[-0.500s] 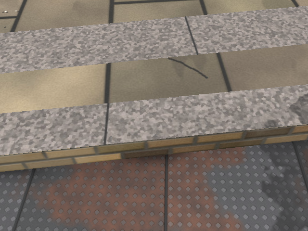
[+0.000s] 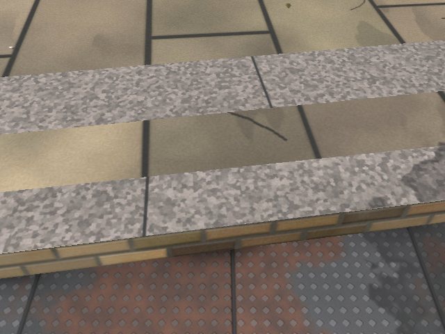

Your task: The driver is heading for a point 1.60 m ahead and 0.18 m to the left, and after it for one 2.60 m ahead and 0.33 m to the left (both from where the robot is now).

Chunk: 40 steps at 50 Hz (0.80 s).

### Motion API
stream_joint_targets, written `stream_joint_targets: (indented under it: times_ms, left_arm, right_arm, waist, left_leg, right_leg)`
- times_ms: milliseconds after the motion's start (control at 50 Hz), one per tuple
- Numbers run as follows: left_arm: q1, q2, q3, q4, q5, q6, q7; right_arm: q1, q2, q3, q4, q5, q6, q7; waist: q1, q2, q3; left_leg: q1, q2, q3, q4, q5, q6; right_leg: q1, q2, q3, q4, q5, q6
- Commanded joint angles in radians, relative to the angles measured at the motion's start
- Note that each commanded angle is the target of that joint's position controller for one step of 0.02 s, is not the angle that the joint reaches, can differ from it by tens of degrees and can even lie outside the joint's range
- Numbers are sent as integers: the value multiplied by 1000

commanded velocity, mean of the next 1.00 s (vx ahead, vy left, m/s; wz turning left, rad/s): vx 0.36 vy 0.00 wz -0.01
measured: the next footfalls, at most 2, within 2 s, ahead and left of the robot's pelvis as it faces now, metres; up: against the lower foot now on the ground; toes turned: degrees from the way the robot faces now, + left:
left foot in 0.66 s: +0.44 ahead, +0.06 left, +0.00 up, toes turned +4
right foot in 1.12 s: +0.58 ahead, -0.11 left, +0.00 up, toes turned -2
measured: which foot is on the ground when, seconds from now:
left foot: down 0.00-0.18, up 0.20-0.64, down 0.66-1.00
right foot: down 0.00-0.68, up 0.70-1.00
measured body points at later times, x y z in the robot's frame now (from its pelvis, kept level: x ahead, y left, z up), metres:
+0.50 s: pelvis +0.15 -0.04 +0.00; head +0.17 -0.06 +0.45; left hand +0.06 +0.18 -0.14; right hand +0.31 -0.28 -0.13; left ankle +0.27 +0.09 -0.69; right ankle +0.04 -0.12 -0.74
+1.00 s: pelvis +0.41 +0.00 +0.00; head +0.44 +0.01 +0.45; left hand +0.51 +0.23 -0.15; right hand +0.38 -0.24 -0.14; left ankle +0.39 +0.05 -0.74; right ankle +0.51 -0.14 -0.70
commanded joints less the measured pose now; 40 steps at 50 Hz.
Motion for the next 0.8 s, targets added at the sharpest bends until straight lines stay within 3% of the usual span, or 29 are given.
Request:
stream_joint_targets:
  times_ms: [20, 40, 80, 100, 140, 160, 180, 200, 220, 240, 260, 280, 340, 440, 500, 560, 600, 620, 640, 660, 680, 700, 720, 740, 760, 800]
  left_arm:
    - [-31, 77, 14, -47, 14, -9, -9]
    - [-41, 56, 8, -58, 23, -16, -16]
    - [-42, 59, 10, -69, 20, -34, -28]
    - [-29, 63, 12, -70, 16, -44, -34]
    - [36, 53, 13, -54, 8, -62, -39]
    - [115, 45, 16, -23, 5, -68, -36]
    - [207, 59, 23, 13, 9, -74, -30]
    - [322, 122, 38, 35, 23, -84, -19]
    - [408, 219, 59, 54, 12, -84, -21]
    - [313, 183, 51, 37, 15, -78, -19]
    - [215, 148, 41, -3, 11, -84, -22]
    - [172, 130, 36, -19, 8, -92, -23]
    - [208, 86, 20, -2, 0, -116, -16]
    - [306, 77, 9, 38, -1, -121, -11]
    - [315, 81, 7, 46, 1, -121, -10]
    - [313, 98, 10, 55, 2, -123, -8]
    - [274, 114, 14, 52, 1, -125, -7]
    - [259, 127, 17, 51, 1, -123, -4]
    - [240, 137, 21, 47, 4, -117, -4]
    - [222, 136, 20, 38, 1, -114, -6]
    - [269, 64, 2, 8, -18, -113, -14]
    - [339, 41, 9, 15, -30, -114, -23]
    - [257, 102, 24, -1, -5, -111, -23]
    - [168, 99, 24, -24, 3, -114, -29]
    - [137, 71, 21, -27, 3, -114, -31]
    - [167, 38, 17, -15, 25, -90, -32]
  right_arm:
    - [97, -184, -51, 1, 0, 11, 1]
    - [98, -189, -57, 6, 1, 10, 2]
    - [83, -171, -57, 6, -7, -4, 8]
    - [66, -175, -60, 2, -10, -12, 12]
    - [17, -179, -64, -5, 1, -24, 20]
    - [-9, -174, -65, -10, 5, -25, 24]
    - [-25, -156, -62, -19, 0, -28, 26]
    - [-48, -91, -43, -42, -7, -34, 30]
    - [-64, -57, -34, -85, -5, -41, 39]
    - [-76, -124, -47, -85, -27, -43, 45]
    - [-74, -121, -47, -76, -19, -50, 56]
    - [-49, -106, -43, -59, -13, -57, 65]
    - [-50, -97, -41, -45, -27, -52, 76]
    - [-223, -81, -29, -115, -20, -35, 72]
    - [-320, -66, -14, -160, -11, -37, 72]
    - [-352, -74, -11, -187, -6, -42, 68]
    - [-289, -96, -20, -180, -7, -49, 57]
    - [-202, -115, -29, -156, -7, -55, 48]
    - [-54, -137, -42, -107, -6, -63, 40]
    - [113, -165, -57, -54, -18, -73, 28]
    - [255, -257, -80, -32, -46, -77, 17]
    - [239, -281, -89, -27, -33, -64, 31]
    - [105, -244, -82, -47, -2, -61, 39]
    - [12, -164, -61, -63, 7, -67, 43]
    - [-19, -110, -44, -58, 5, -78, 43]
    - [7, -65, -24, -22, 3, -97, 34]
  waist:
    - [-39, 122, 117]
    - [-36, 146, 151]
    - [-24, 117, 159]
    - [-13, 111, 148]
    - [32, 110, 131]
    - [68, 91, 120]
    - [98, 35, 111]
    - [138, -163, 81]
    - [142, -336, 85]
    - [81, -169, 149]
    - [34, -78, 156]
    - [8, -54, 133]
    - [2, -58, 76]
    - [36, -68, 101]
    - [53, -88, 122]
    - [47, -98, 131]
    - [3, -96, 96]
    - [-36, -99, 46]
    - [-97, -88, -33]
    - [-164, -64, -118]
    - [-170, 81, -248]
    - [-110, 242, -323]
    - [-64, 113, -180]
    - [-45, 40, -55]
    - [-15, 3, 27]
    - [34, 20, 31]
  left_leg:
    - [-64, 229, -305, -248, -577, 128]
    - [-77, 296, -371, -287, -596, 163]
    - [-75, 333, -391, -308, -493, 186]
    - [-58, 322, -358, -297, -437, 181]
    - [-143, 264, -252, -245, -365, 150]
    - [-229, 216, -193, -180, -361, 130]
    - [-313, 160, -137, -62, -350, 112]
    - [-426, 65, -11, 234, -280, 75]
    - [-614, -47, 57, 469, -321, 61]
    - [-627, 23, -31, 617, -254, 74]
    - [-615, 63, -54, 646, -145, 77]
    - [-583, 87, -48, 638, -69, 66]
    - [-552, 105, -2, 622, 48, 21]
    - [-627, 99, 59, 514, 110, -29]
    - [-565, 79, 91, 348, 161, -27]
    - [-482, 57, 107, 221, 172, 14]
    - [-364, 21, 119, 173, 146, 57]
    - [-270, -6, 120, 163, 119, 76]
    - [-128, -32, 122, 121, 119, 96]
    - [95, 12, 76, 84, 134, 121]
    - [362, 274, -245, 63, -34, 185]
    - [453, 455, -728, -119, -101, 302]
    - [311, 414, -652, -166, -207, 280]
    - [151, 380, -498, -194, -192, 255]
    - [22, 336, -381, -225, 8, 224]
    - [-81, 278, -203, -206, 449, 190]
  right_leg:
    - [-186, 21, -59, 131, -244, -40]
    - [-219, -7, -90, 213, -195, -40]
    - [-249, -55, -83, 290, -188, -45]
    - [-243, -63, -86, 275, -196, -50]
    - [-70, -47, -126, 134, -127, -66]
    - [82, -12, -155, 49, -77, -69]
    - [206, -1, -121, -20, -114, -71]
    - [307, -199, 176, -193, -320, -99]
    - [336, -396, 596, -368, -584, -191]
    - [240, -411, 588, -361, -594, -216]
    - [190, -368, 483, -341, -507, -197]
    - [185, -320, 382, -345, -373, -171]
    - [231, -244, 184, -331, -5, -145]
    - [251, -219, 67, -309, 319, -169]
    - [226, -205, 22, -308, 414, -168]
    - [250, -229, 4, -294, 529, -168]
    - [272, -240, -21, -207, 774, -150]
    - [290, -241, -33, -104, 926, -136]
    - [291, -226, -51, 67, 990, -121]
    - [174, -191, -71, 280, 850, -106]
    - [-83, -105, -119, 613, 419, -84]
    - [-335, 71, -71, 920, -281, -71]
    - [-412, -15, 9, 958, -198, -93]
    - [-416, -64, -4, 907, -101, -95]
    - [-369, -95, -16, 839, -61, -90]
    - [-250, -113, -25, 765, -68, -61]
Keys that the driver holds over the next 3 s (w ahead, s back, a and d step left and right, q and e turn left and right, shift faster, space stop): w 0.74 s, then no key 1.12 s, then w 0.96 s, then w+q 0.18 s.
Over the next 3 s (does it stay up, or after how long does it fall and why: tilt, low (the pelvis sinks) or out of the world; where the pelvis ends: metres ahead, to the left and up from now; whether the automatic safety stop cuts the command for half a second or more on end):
stays up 0.99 -0.02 0.12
